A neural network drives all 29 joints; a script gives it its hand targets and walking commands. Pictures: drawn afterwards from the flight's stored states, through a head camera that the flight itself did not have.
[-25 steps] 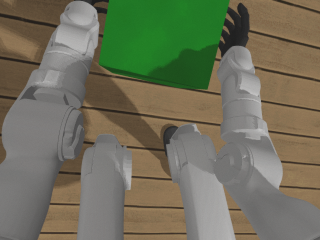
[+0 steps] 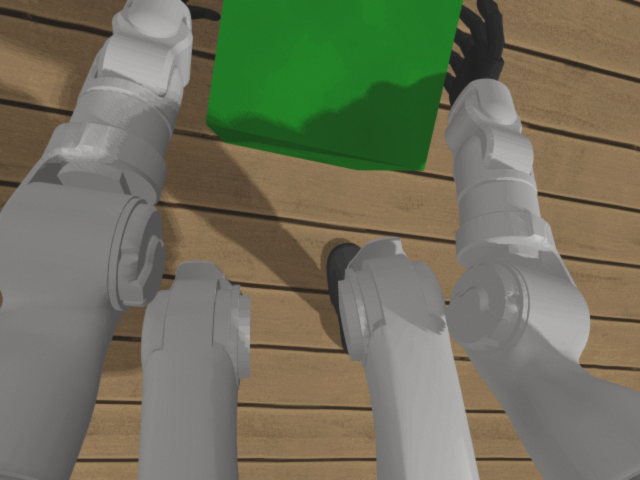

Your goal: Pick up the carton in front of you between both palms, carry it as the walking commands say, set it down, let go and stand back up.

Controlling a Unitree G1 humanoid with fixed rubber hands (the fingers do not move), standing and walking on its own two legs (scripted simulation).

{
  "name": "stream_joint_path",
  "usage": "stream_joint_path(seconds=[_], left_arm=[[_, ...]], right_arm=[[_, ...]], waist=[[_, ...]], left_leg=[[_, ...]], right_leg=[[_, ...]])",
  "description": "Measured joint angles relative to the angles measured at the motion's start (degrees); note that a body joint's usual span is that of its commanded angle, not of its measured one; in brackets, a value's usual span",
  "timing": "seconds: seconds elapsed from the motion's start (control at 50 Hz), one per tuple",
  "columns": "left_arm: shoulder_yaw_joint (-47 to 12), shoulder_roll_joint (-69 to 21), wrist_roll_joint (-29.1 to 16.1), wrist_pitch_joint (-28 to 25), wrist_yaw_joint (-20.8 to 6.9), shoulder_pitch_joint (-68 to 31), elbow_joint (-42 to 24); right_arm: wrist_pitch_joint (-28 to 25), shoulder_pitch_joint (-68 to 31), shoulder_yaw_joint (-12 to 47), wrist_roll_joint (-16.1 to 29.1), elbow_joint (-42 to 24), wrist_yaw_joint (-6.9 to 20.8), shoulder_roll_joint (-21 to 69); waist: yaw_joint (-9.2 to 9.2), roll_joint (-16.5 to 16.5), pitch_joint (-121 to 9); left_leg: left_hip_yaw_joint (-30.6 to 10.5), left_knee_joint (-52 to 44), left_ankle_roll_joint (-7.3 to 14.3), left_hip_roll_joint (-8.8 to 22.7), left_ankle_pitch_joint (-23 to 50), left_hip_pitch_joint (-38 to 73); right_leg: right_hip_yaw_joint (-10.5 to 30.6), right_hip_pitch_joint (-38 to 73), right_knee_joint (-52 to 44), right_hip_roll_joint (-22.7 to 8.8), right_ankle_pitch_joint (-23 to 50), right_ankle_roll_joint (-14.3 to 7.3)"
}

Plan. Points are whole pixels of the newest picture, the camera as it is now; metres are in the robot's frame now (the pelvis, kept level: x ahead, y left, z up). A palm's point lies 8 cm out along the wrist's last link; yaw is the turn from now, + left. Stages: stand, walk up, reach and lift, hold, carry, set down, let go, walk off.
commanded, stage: set down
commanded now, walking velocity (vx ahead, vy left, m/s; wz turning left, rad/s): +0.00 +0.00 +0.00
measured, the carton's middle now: (319, 70) +0.51 -0.06 -0.25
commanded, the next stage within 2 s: let go in 1.62 s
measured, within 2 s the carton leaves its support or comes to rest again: neither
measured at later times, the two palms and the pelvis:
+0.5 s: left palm (134, 10) +0.56 +0.13 -0.20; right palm (483, 101) +0.47 -0.24 -0.18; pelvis -0.01 +0.00 -0.01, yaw -1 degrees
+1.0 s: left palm out of the picture +0.58 +0.12 -0.05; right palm (585, 72) +0.47 -0.24 -0.05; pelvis +0.00 -0.01 +0.06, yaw -1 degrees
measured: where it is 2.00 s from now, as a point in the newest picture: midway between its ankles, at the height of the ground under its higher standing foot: (289, 341)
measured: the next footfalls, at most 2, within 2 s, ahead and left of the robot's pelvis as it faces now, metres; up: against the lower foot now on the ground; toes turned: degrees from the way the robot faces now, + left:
none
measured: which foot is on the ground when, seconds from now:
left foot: down 0.00-1.00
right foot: down 0.00-1.00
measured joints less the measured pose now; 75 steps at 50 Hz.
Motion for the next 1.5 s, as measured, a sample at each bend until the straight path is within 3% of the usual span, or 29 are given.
stream_joint_path(seconds=[0.22,0.34,0.44,0.52,0.6,0.7,0.8,0.88,1.04,1.3,1.5], left_arm=[[2.26,-0.30,2.78,-0.49,-2.13,-0.24,-0.89],[0.82,1.34,1.80,-1.62,-2.57,0.01,-1.29],[-4.54,6.23,-4.26,-3.80,0.06,-0.20,-0.40],[-9.89,10.45,-10.99,-4.61,0.32,-0.45,-0.25],[-13.34,12.45,-15.23,-4.73,-0.17,-1.12,-2.03],[-13.31,12.54,-15.67,-3.65,-0.16,-1.01,-5.50],[-9.96,11.73,-13.59,-1.06,0.03,2.02,-9.47],[-6.96,11.37,-12.34,0.31,-0.83,3.67,-8.09],[-2.79,10.94,-9.58,-0.29,-3.26,5.14,-4.91],[-1.13,10.04,-6.90,2.77,-4.66,10.95,-12.99],[1.49,8.39,-4.42,3.14,-5.85,13.71,-12.74]], right_arm=[[-0.17,-1.22,-1.07,-0.39,2.57,1.46,-1.58],[-2.53,-2.48,-0.88,0.52,5.68,1.45,-1.48],[-6.08,-3.35,4.40,6.43,10.97,-1.45,-4.12],[-7.91,-2.99,9.95,12.96,12.40,-2.45,-7.55],[-8.33,-2.30,14.70,18.18,10.59,-3.18,-9.57],[-7.06,-0.14,17.59,21.27,4.20,-5.16,-8.40],[-4.00,4.13,18.69,20.49,-4.50,-7.66,-5.30],[-1.74,6.73,18.14,18.30,-7.22,-8.56,-3.64],[-0.34,9.44,16.45,15.09,-8.54,-7.58,-2.29],[2.42,15.24,15.17,14.01,-15.82,-6.75,-0.78],[2.69,18.82,13.89,12.07,-16.70,-5.03,-0.10]], waist=[[0.32,-0.84,0.98],[-0.34,-1.52,2.17],[-0.60,-2.02,4.67],[-0.49,-1.81,5.67],[-0.54,-1.59,5.67],[-0.59,-1.77,3.80],[-0.64,-0.80,0.36],[-1.01,0.48,-3.67],[-1.49,1.38,-10.66],[-1.83,1.42,-15.76],[-1.96,2.30,-18.90]], left_leg=[[0.18,0.89,0.54,1.19,0.03,-0.18],[0.05,1.32,0.52,1.77,0.25,-0.01],[-0.25,1.32,0.44,2.60,0.68,0.33],[0.01,1.37,0.64,3.43,0.98,-0.13],[0.22,1.59,0.69,4.00,1.20,-0.70],[0.08,1.14,0.35,4.82,1.12,-0.53],[0.29,-2.02,0.21,5.55,0.75,2.22],[0.32,-6.54,0.08,5.68,1.03,4.84],[0.35,-15.63,-0.21,5.65,2.76,8.37],[-0.55,-29.32,-0.63,4.80,6.03,15.66],[-0.77,-42.20,-0.41,4.49,9.55,24.93]], right_leg=[[-0.55,-0.06,0.64,-0.21,0.17,-0.19],[-1.01,0.23,0.87,-0.40,0.47,-0.25],[-1.96,0.69,0.64,-1.11,1.12,-0.92],[-2.70,0.11,0.78,-2.31,1.56,-2.02],[-3.26,-0.67,1.20,-3.22,1.98,-3.07],[-3.57,-1.11,0.75,-2.88,2.56,-3.75],[-3.19,0.92,-2.18,-2.13,2.76,-4.06],[-2.84,3.39,-6.40,-1.88,2.90,-4.16],[-2.18,6.86,-14.89,-1.70,4.12,-4.36],[-1.99,14.76,-28.14,-2.23,6.30,-4.58],[-1.30,24.30,-40.77,-2.48,9.30,-4.34]])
